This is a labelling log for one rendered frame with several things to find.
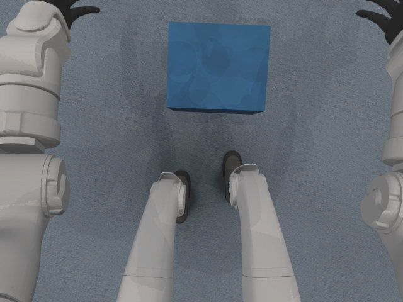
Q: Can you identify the right robot hand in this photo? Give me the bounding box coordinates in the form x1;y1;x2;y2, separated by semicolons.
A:
356;0;403;45

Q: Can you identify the left robot forearm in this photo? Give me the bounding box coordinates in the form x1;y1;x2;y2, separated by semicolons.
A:
0;1;71;154

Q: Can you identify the carton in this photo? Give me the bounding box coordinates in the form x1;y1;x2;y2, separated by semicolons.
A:
166;21;271;115

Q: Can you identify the robot left shin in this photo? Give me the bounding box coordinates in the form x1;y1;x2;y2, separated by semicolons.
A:
150;172;183;216

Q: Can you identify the left robot upper arm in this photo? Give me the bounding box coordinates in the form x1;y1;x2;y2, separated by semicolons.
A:
0;154;70;302

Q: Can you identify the left robot hand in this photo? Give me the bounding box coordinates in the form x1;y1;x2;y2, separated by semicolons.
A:
36;0;100;30

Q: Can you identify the right robot upper arm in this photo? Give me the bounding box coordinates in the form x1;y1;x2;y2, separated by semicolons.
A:
361;172;403;302

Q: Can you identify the right robot forearm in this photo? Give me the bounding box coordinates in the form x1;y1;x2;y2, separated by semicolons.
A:
381;30;403;173

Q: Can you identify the right robot foot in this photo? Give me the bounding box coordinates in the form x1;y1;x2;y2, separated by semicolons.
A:
223;151;242;204

